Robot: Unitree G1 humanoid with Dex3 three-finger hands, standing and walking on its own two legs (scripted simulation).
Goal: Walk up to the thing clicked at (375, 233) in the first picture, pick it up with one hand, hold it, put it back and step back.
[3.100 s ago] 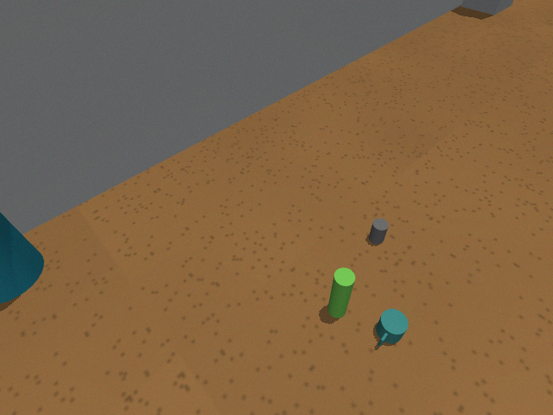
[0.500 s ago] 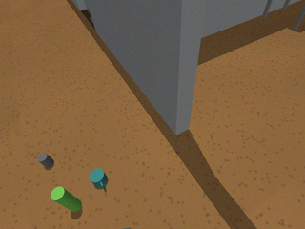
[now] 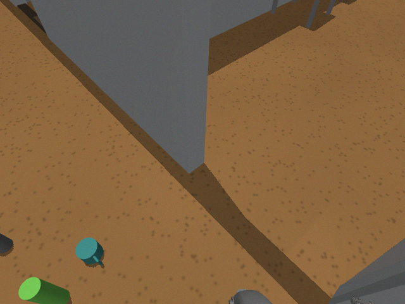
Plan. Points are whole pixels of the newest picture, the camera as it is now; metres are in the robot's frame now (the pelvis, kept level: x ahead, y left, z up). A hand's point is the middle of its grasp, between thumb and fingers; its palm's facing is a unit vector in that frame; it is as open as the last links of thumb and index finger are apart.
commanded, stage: walk up
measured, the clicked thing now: out of the picture +0.51 +0.92 -0.70
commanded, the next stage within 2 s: stand in 1.24 s
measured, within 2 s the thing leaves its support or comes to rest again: neither
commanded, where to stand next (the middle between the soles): +0.07 +0.00 m, yaw -8 degrees
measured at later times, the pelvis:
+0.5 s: pelvis -0.02 -0.01 -0.01, yaw -8 degrees
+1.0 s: pelvis +0.01 +0.00 +0.01, yaw -11 degrees
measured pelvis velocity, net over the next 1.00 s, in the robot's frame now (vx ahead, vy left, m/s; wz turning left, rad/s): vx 0.01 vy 0.00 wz -0.19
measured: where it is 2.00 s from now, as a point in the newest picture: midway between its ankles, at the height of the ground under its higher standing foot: outside the picture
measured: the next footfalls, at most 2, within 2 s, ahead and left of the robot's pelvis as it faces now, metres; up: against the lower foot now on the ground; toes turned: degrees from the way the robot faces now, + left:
right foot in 0.10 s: +0.06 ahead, -0.13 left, +0.00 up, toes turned -2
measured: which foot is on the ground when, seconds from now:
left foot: down 0.00-1.00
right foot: up 0.00-0.08, down 0.10-1.00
